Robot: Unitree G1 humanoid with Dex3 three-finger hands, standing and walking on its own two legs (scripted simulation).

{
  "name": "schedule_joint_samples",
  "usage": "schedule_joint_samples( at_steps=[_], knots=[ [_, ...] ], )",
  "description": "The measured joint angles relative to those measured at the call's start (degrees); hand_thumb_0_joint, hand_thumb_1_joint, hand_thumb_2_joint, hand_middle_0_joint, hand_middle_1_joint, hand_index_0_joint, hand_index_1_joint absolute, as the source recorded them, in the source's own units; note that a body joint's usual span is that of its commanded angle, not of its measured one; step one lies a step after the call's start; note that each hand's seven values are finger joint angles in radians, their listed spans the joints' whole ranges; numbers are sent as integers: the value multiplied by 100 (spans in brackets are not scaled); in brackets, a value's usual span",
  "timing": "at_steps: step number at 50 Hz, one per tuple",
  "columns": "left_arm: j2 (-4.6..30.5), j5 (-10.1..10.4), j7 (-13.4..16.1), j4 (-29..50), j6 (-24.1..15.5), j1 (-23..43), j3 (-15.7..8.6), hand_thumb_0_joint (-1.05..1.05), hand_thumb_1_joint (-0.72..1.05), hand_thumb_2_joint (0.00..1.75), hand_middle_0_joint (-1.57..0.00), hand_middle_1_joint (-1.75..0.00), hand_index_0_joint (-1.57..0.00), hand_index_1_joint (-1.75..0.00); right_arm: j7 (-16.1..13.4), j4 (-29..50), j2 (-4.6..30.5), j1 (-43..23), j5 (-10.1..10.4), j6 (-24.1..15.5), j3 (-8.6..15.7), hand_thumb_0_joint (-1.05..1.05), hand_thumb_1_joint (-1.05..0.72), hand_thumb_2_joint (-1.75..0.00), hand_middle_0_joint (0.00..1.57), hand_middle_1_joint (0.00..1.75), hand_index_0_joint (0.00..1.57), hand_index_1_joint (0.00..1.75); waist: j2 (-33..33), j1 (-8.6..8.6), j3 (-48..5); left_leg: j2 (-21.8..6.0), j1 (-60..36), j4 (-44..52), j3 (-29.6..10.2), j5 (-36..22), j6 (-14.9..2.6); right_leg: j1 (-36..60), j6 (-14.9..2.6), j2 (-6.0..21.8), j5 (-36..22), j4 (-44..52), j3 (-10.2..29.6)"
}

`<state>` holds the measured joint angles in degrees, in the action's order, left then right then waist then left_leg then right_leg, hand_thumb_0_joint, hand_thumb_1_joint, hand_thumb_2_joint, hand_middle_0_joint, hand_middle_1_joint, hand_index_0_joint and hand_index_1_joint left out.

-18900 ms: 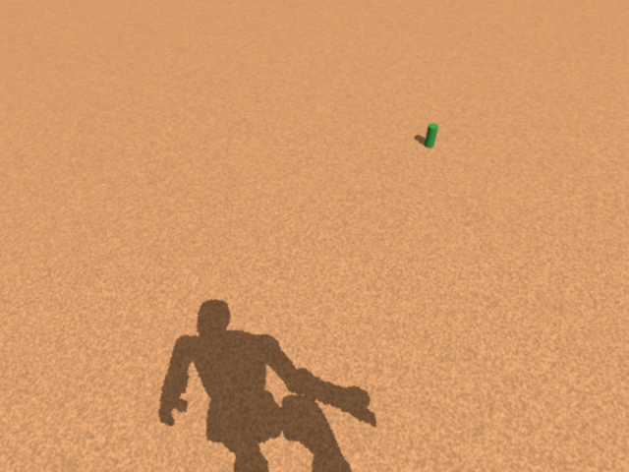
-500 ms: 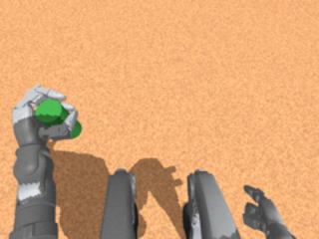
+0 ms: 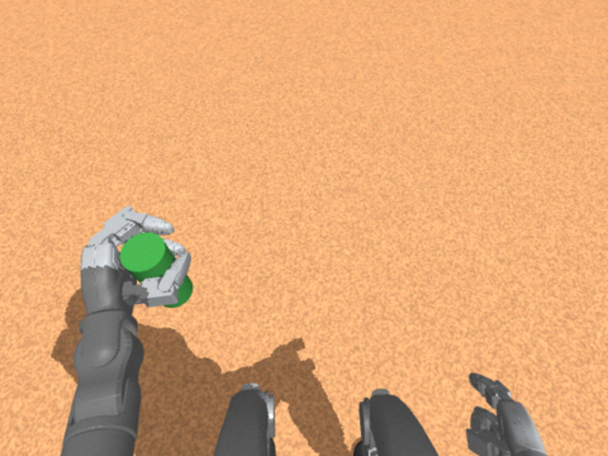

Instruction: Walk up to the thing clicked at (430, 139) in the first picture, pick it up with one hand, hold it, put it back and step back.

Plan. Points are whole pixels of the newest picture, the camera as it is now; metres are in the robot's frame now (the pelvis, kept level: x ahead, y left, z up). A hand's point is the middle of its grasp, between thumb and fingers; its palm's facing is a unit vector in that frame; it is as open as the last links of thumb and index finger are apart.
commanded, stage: lift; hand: left
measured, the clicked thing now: (160, 273) +0.35 +0.21 +0.00
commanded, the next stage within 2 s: hold in 1.02 s
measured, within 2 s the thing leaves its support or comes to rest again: neither
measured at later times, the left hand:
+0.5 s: hand (160, 233) +0.36 +0.18 +0.09, palm faces +0.21 -0.98 -0.03, open 7.1 cm
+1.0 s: hand (159, 213) +0.37 +0.18 +0.12, palm faces +0.20 -0.98 -0.02, open 7.1 cm
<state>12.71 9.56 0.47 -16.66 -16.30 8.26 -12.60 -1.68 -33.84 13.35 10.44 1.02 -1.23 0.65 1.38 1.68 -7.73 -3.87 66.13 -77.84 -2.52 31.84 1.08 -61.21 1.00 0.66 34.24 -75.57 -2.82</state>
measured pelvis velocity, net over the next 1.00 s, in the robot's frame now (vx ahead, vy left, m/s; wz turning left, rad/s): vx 0.03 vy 0.00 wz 0.01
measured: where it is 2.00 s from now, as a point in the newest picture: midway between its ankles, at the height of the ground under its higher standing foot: outside the picture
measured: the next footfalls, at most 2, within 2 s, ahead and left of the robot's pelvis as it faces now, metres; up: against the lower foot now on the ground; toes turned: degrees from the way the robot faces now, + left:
none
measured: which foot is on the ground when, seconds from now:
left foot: down 0.00-1.00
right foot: down 0.00-1.00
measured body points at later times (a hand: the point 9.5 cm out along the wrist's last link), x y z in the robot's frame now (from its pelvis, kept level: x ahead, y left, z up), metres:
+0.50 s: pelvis +0.02 +0.00 +0.05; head +0.10 +0.01 +0.50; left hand +0.35 +0.24 +0.10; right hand +0.16 -0.24 -0.06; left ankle +0.05 +0.13 -0.61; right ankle +0.02 -0.14 -0.61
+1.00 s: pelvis +0.03 +0.00 +0.08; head +0.10 +0.00 +0.52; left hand +0.35 +0.23 +0.13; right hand +0.17 -0.25 -0.03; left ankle +0.05 +0.13 -0.61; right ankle +0.02 -0.14 -0.61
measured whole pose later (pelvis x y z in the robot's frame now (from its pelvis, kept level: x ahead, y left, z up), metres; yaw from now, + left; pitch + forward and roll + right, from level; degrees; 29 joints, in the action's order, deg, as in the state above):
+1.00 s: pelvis +0.03 +0.00 +0.08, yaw +1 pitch +11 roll -2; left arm 9.8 8.3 1.9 -21.2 -19.3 7.1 -9.3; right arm -0.5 -35.9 12.5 12.6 -0.4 0.4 0.6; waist 1.1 1.5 -3.5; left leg -3.6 40.2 -55.3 -0.7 25.8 1.4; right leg -36.1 0.9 0.8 27.8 -53.2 -2.2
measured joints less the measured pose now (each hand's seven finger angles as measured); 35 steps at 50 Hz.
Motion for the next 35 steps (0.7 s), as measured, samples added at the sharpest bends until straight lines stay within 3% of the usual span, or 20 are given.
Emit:
schedule_joint_samples(
  at_steps=[15,35],
  knots=[
    [-154,-100,103,-200,-199,-78,220,0,-7,114,-88,-112,-89,-115,19,-109,-92,172,-94,-2,-61,0,-90,-90,20,30,21,30,3,-14,207,29,-1124,1040,81,-317,6,1091,-2,22,-325,1020,22],
    [-251,-123,141,-378,-289,-127,310,0,-7,114,-88,-112,-90,-115,46,-163,-80,196,-147,78,-24,0,-89,-89,20,30,21,30,-31,-11,335,27,-2134,1896,150,-505,29,2072,-14,11,-534,1874,47]
  ],
)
